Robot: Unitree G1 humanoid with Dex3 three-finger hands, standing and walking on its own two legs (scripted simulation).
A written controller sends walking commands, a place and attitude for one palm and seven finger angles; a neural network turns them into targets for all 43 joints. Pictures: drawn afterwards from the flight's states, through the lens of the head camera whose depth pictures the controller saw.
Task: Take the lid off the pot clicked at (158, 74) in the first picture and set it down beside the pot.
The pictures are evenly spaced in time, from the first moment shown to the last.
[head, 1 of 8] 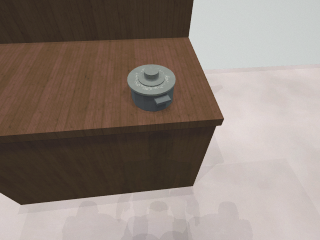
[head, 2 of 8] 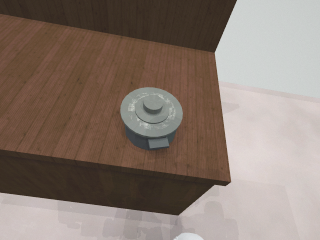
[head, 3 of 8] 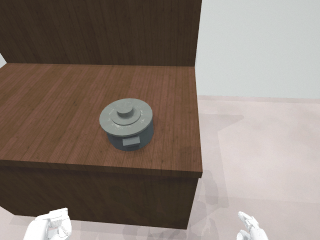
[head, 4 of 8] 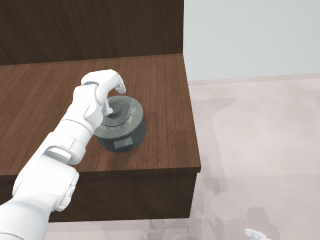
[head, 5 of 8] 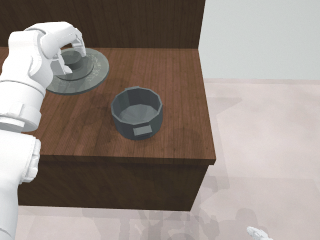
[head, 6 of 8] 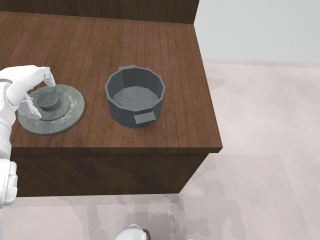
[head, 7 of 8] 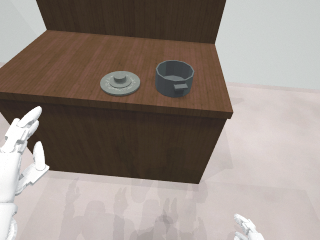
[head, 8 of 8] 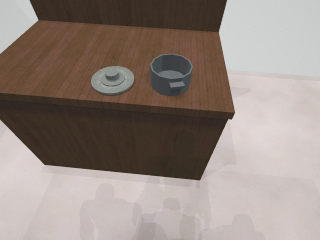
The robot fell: no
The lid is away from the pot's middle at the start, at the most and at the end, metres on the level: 0.00 0.25 0.24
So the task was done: yes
